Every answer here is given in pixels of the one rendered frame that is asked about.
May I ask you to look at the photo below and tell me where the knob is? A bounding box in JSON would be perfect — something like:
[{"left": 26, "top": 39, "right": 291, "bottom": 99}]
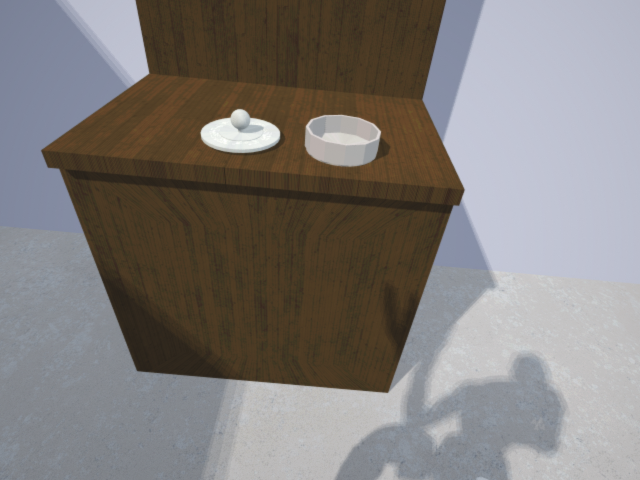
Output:
[{"left": 230, "top": 109, "right": 250, "bottom": 130}]

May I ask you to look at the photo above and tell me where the pot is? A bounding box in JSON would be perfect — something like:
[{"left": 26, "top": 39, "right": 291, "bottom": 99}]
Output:
[{"left": 305, "top": 115, "right": 381, "bottom": 167}]

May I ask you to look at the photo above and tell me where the lid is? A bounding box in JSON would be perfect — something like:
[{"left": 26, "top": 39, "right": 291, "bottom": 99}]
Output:
[{"left": 201, "top": 118, "right": 280, "bottom": 153}]

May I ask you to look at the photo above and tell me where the table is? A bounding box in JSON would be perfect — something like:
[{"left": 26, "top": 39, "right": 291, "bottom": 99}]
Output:
[{"left": 41, "top": 0, "right": 465, "bottom": 393}]

